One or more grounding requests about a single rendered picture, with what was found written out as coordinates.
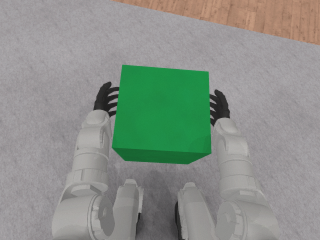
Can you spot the left robot upper arm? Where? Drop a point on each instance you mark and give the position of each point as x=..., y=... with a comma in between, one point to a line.
x=88, y=217

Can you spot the robot right foot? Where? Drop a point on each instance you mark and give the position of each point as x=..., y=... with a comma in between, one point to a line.
x=178, y=222

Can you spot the robot right shin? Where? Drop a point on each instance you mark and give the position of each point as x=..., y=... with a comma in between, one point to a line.
x=184, y=231

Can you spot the robot right hand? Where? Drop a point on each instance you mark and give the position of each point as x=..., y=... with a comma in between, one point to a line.
x=221, y=107

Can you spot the right robot forearm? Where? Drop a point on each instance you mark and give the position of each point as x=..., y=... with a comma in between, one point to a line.
x=237, y=178

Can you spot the robot left hand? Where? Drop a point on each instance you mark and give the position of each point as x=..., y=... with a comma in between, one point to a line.
x=102, y=99

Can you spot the right robot upper arm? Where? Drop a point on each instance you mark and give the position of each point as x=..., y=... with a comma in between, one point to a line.
x=242, y=220

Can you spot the left robot forearm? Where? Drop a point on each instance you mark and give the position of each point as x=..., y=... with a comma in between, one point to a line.
x=90, y=161

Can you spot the carton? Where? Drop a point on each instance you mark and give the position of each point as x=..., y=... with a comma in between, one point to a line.
x=162, y=115

